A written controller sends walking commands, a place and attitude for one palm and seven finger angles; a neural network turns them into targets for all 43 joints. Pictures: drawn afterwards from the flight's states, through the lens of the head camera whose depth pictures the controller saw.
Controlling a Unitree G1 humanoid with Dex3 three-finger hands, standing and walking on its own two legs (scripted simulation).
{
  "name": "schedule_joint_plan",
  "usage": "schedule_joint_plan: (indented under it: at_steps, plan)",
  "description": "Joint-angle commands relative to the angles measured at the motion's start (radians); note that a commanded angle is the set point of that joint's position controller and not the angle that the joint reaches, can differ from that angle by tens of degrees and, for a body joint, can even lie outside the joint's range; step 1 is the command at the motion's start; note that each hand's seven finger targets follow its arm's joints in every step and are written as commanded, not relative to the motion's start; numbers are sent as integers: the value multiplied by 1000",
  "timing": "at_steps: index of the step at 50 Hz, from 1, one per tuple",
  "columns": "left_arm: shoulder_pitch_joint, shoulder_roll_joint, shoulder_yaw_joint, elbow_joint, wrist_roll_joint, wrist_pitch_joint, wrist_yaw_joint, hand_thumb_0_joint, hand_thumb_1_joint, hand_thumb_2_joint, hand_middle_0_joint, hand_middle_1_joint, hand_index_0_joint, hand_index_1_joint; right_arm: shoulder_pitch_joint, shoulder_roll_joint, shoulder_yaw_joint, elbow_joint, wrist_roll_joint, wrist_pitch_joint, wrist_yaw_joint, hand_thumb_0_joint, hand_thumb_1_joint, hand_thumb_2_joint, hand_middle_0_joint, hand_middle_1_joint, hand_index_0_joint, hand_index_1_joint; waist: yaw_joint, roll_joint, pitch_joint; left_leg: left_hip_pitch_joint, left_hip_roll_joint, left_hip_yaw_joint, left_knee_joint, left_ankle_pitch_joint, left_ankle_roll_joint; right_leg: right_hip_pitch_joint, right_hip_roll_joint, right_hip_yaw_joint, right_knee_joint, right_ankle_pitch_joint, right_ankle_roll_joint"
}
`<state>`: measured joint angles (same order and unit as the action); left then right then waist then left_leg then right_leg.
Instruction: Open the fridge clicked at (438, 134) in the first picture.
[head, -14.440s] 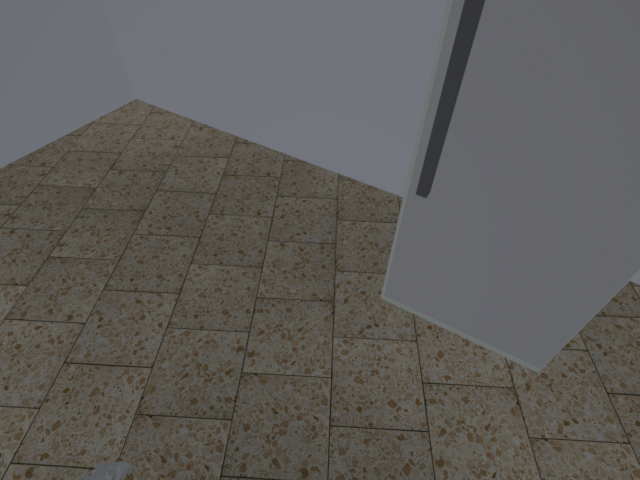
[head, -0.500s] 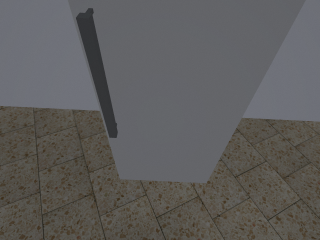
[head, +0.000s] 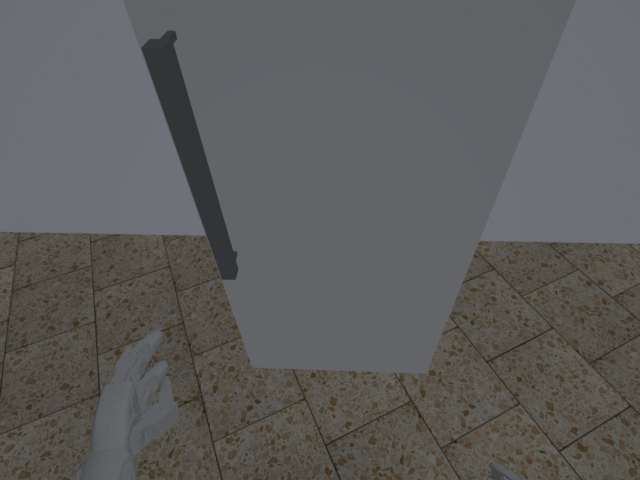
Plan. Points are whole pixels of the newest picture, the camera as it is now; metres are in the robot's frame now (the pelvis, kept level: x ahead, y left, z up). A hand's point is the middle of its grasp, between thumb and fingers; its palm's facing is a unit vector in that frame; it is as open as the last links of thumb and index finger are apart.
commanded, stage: raise the hand to about handle height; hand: left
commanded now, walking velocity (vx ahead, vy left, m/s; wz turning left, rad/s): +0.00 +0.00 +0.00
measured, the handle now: (206, 180) +0.54 +0.21 +0.09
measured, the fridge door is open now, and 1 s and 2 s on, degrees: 0 0 0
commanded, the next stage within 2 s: move the hooked fingers beside the handle in 1.92 s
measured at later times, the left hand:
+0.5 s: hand (174, 422) +0.19 +0.18 +0.00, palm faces -0.10 -0.99 -0.10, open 10.2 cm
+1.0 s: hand (105, 380) +0.22 +0.26 +0.05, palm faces +0.02 -1.00 -0.06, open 13.1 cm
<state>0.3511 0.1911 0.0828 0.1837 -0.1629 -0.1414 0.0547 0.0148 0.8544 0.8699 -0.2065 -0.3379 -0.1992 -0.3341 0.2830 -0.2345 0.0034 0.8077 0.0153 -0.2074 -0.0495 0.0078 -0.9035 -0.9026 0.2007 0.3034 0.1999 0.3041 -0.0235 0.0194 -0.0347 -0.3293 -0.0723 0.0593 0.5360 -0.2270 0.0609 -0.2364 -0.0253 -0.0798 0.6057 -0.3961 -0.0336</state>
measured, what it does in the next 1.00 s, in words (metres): stands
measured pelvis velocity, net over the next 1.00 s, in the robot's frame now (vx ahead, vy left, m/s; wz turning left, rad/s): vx -0.02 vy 0.02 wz -0.02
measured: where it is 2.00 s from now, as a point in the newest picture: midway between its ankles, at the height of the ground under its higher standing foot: outside the picture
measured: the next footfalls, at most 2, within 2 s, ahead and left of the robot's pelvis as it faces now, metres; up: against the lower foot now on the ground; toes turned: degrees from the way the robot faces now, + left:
none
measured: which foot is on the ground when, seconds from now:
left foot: down 0.00-1.00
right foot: down 0.00-1.00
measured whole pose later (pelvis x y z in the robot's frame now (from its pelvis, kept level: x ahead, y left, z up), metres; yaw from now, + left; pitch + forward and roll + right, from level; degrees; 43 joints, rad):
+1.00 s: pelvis -0.02 +0.02 -0.03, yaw -1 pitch +7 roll -3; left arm 0.24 0.34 0.31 0.08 -0.36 -0.34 -0.36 0.00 -0.28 0.39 -0.29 -1.06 -0.28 -1.06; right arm 0.25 -0.26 0.02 0.58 0.04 -0.25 -0.08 0.01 -0.90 -0.90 0.20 0.30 0.20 0.30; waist 0.01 0.02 -0.09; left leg -0.64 -0.01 0.05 0.86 -0.35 0.08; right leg -0.50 0.03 -0.09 0.81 -0.44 -0.02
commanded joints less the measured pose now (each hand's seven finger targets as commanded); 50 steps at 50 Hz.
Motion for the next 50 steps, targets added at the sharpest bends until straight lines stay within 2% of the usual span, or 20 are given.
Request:
schedule_joint_plan:
  at_steps: [1,2,3,4,6,9,11,13,14,17,19,23,26,28,30,36,38,40,44,50]
  plan:
    - [257,27,124,127,-74,-268,-171,0,667,800,-217,-450,-217,-450,-150,-155,-75,-215,-8,-39,6,0,-900,-900,200,300,200,300,51,-401,43,-214,71,-97,171,27,-53,-361,35,-12,48,135,18]
    - [291,13,108,115,-95,-341,-246,0,643,790,-218,-465,-218,-465,-173,-156,-81,-241,-7,-42,15,0,-900,-900,200,300,200,300,67,-409,17,-279,66,-82,214,9,-59,-375,26,13,96,163,24]
    - [335,61,159,153,-107,-392,-321,0,620,780,-220,-480,-220,-480,-173,-157,-90,-271,7,-43,33,0,-900,-900,200,300,200,300,100,-326,-10,-304,57,-72,244,21,-70,-352,11,46,135,218,16]
    - [300,76,150,132,-130,-431,-400,0,597,770,-222,-495,-222,-495,-186,-168,-90,-310,10,-46,45,0,-900,-900,200,300,200,300,88,-244,-55,-323,47,-65,280,18,-75,-340,-2,69,167,254,14]
    - [247,153,227,124,-154,-404,-465,0,550,750,-225,-525,-225,-525,-206,-169,-90,-375,24,-37,39,0,-900,-900,200,300,200,300,101,-92,-139,-345,33,-33,323,-10,-64,-321,-14,120,173,213,18]
    - [31,272,323,-141,-205,-366,-455,0,480,720,-230,-570,-230,-570,-200,-157,-80,-444,23,-27,11,0,-900,-900,200,300,200,300,85,4,-234,-383,34,-21,377,-92,-47,-312,-35,230,127,47,47]
    - [-110,305,357,-308,-202,-429,-399,0,433,700,-233,-600,-233,-600,-149,-123,-73,-433,14,-31,-7,0,-900,-900,200,300,200,300,53,66,-280,-355,60,-43,409,-85,-35,-327,-30,265,126,0,55]
    - [-296,311,311,-518,-186,-529,-349,0,387,680,-237,-630,-237,-630,-117,-115,-67,-399,1,-43,-24,0,-900,-900,200,300,200,300,-4,130,-301,-310,82,-69,443,-71,-22,-406,-3,249,154,-10,43]
    - [-270,286,279,-518,-180,-556,-341,0,363,670,-238,-645,-238,-645,-106,-113,-63,-381,-2,-52,-31,0,-900,-900,200,300,200,300,-14,149,-287,-308,85,-72,447,-84,-19,-429,4,246,148,-52,32]
    - [-208,236,174,-417,-190,-571,-394,0,293,640,-243,-690,-243,-690,-113,-140,-45,-335,17,-90,-48,0,-900,-900,200,300,200,300,-60,112,-175,-359,96,-86,476,-142,-14,-485,6,249,122,-120,45]
    - [-208,254,156,-276,-199,-490,-467,0,247,620,-247,-720,-247,-720,-105,-161,-36,-317,32,-94,-59,0,-900,-900,200,300,200,300,-69,38,-134,-408,97,-98,487,-158,-10,-476,-4,276,92,-114,79]
    - [-180,372,277,-34,-211,-210,-550,0,153,580,-253,-780,-253,-780,-109,-178,-29,-346,52,-65,-80,0,-900,-900,200,300,200,300,-8,-45,-127,-438,83,-105,425,-141,-14,-351,-40,319,28,-73,101]
    - [-131,409,422,-115,-269,-125,-514,0,83,550,-258,-825,-258,-825,-122,-155,-26,-385,39,-50,-70,0,-900,-900,200,300,200,300,71,-38,-282,-367,79,-116,380,-15,-26,-169,-70,300,58,198,124]
    - [-74,407,499,-179,-293,-156,-459,0,37,530,-262,-855,-262,-855,-113,-131,-32,-391,28,-52,-53,0,-900,-900,200,300,200,300,106,-71,-355,-318,83,-120,352,78,-31,-91,-56,256,114,434,131]
    - [-25,341,478,-251,-287,-224,-414,0,-10,510,-265,-885,-265,-885,-93,-112,-42,-385,25,-63,-33,0,-900,-900,200,300,200,300,102,-45,-351,-259,79,-100,318,142,-33,-100,-32,195,148,605,119]
    - [-73,231,287,-168,-211,-282,-446,0,-150,450,-275,-975,-275,-975,-48,-161,-63,-355,29,-74,-16,0,-900,-900,200,300,200,300,8,-43,-206,-196,80,-93,290,99,-17,-357,34,80,145,341,78]
    - [-121,264,288,-171,-218,-268,-477,0,-197,430,-278,-1005,-278,-1005,-44,-179,-65,-361,36,-80,-26,0,-900,-900,200,300,200,300,9,-29,-201,-176,80,-96,279,79,-13,-367,45,80,127,256,61]
    - [-174,329,328,-241,-228,-269,-486,0,-243,410,-282,-1035,-282,-1035,-47,-182,-61,-365,38,-88,-37,0,-900,-900,200,300,200,300,23,30,-279,-118,83,-101,250,85,-14,-331,46,67,118,217,37]
    - [-244,380,370,-397,-219,-297,-424,0,-337,370,-288,-1095,-288,-1095,-59,-166,-45,-369,31,-103,-45,0,-900,-900,200,300,200,300,45,138,-346,24,101,-140,194,145,-33,-331,62,23,132,176,2]
    - [-265,336,330,-221,-207,-208,-405,0,-477,310,-298,-1185,-298,-1185,-77,-177,-29,-361,39,-76,-43,0,-900,-900,200,300,200,300,26,109,-162,-6,119,-199,95,-53,-56,-371,66,-3,84,61,3]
